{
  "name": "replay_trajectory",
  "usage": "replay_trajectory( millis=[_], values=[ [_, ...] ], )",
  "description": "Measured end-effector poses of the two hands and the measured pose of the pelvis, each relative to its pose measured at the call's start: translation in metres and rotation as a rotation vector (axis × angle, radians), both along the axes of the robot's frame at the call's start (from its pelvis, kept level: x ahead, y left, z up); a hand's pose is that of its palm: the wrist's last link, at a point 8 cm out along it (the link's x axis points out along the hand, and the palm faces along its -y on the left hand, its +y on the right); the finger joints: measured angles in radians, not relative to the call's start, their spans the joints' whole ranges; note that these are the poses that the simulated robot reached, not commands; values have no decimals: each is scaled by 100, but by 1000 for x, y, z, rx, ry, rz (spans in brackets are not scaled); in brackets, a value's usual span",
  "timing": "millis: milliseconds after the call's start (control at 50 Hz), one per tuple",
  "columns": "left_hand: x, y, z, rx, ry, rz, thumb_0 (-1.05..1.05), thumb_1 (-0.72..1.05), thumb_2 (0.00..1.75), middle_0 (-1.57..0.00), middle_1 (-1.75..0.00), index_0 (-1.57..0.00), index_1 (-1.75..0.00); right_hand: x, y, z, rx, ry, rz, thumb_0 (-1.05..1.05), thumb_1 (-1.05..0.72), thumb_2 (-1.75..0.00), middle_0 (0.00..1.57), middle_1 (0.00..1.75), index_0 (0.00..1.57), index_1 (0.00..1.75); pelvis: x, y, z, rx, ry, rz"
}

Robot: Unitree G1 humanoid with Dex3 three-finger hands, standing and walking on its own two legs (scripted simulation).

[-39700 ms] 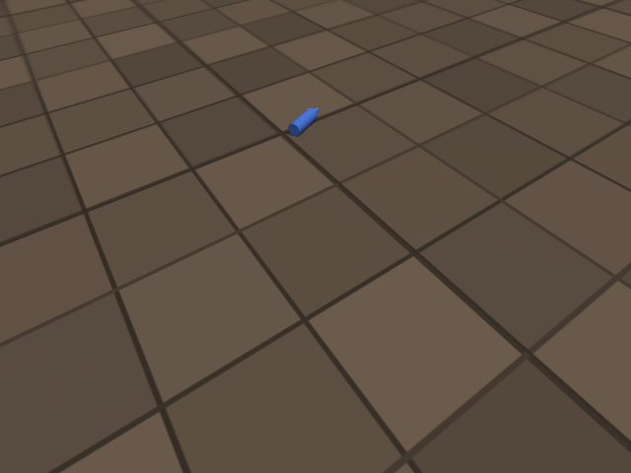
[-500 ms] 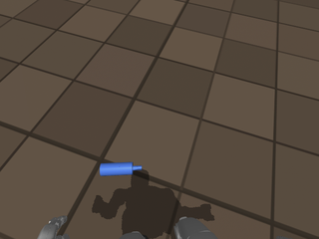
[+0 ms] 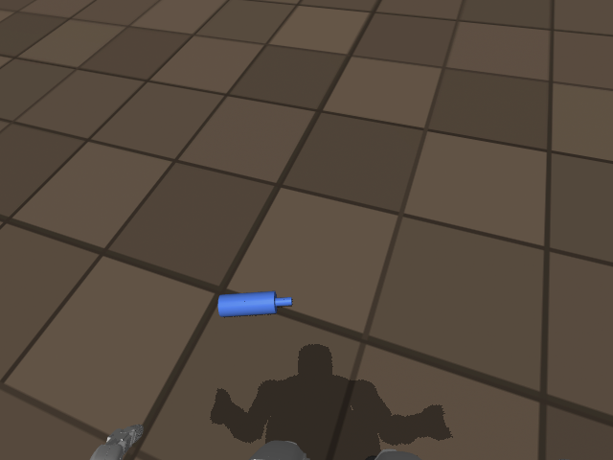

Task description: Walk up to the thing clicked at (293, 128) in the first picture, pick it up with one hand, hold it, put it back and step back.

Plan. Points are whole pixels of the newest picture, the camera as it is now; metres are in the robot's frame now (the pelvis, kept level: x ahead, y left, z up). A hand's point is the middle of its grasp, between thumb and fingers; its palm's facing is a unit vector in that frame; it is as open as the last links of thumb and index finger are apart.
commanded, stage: step back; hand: left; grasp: from above
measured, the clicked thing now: (256, 303) +0.65 +0.27 -0.73
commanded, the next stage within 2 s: none
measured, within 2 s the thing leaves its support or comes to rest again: neither
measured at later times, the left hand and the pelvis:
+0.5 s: hand out of the picture -0.11 +0.26 -0.17, palm faces -0.01 -0.91 -0.41, open 7.4 cm; pelvis -0.18 -0.02 -0.02, yaw -2 degrees
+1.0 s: hand out of the picture -0.24 +0.24 -0.15, palm faces +0.06 -0.93 -0.37, open 7.4 cm; pelvis -0.35 -0.03 -0.01, yaw +5 degrees
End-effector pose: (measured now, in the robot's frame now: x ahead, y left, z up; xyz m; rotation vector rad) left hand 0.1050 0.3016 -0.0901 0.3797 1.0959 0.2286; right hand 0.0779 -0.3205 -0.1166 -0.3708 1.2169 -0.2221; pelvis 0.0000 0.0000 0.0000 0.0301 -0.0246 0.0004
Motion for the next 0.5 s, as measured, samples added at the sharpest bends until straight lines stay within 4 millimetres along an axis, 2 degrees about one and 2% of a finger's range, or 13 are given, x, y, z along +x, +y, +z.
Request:
replay_trajectory(
  millis=[60,120,180,280,400,500],
  values=[
    [-11,3,-6,-10,-43,4,1,90,90,-20,-30,-21,-30,-19,2,-2,-21,28,31,1,-90,-90,21,30,20,30,-21,3,-5,-12,-3,35],
    [-28,9,-19,-33,-71,12,1,90,90,-20,-30,-21,-30,-37,9,-3,-37,27,59,1,-90,-90,21,30,20,30,-44,7,-14,-21,-16,65],
    [-53,13,-30,-60,-54,30,1,90,90,-20,-30,-20,-30,-58,21,3,-30,14,69,1,-90,-90,21,30,20,30,-66,10,-15,8,-43,48],
    [-101,13,-27,-82,-6,66,1,90,90,-20,-30,-20,-30,-83,27,20,-30,-21,84,1,-90,-90,21,30,21,30,-93,7,-3,-55,-39,52],
    [-167,13,-29,-46,57,77,1,90,90,-20,-30,-20,-30,-91,16,26,-31,-117,96,1,-90,-90,21,30,21,30,-134,-6,-4,-49,-17,9],
    [-218,-1,-35,0,114,51,1,90,90,-20,-30,-20,-30,-109,-8,10,-15,-190,97,1,-90,-90,21,30,21,30,-177,-24,-20,-31,-23,-34]
  ],
)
